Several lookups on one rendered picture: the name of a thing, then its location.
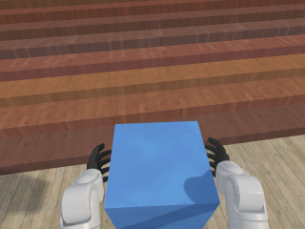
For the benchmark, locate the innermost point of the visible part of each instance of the robot left forearm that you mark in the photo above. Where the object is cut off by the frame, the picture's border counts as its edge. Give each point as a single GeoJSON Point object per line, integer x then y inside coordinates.
{"type": "Point", "coordinates": [80, 203]}

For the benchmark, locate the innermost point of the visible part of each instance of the right robot hand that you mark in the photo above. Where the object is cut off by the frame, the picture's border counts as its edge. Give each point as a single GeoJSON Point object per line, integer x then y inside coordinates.
{"type": "Point", "coordinates": [219, 153]}

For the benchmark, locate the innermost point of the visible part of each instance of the robot right forearm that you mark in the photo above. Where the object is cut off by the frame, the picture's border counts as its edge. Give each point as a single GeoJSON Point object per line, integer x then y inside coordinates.
{"type": "Point", "coordinates": [244, 197]}

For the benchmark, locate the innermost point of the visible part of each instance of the carton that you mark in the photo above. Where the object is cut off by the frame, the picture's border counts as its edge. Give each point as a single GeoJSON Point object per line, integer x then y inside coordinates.
{"type": "Point", "coordinates": [160, 177]}

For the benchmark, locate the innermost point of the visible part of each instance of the left robot hand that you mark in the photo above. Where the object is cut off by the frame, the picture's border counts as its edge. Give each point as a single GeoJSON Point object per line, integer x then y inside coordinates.
{"type": "Point", "coordinates": [96, 163]}

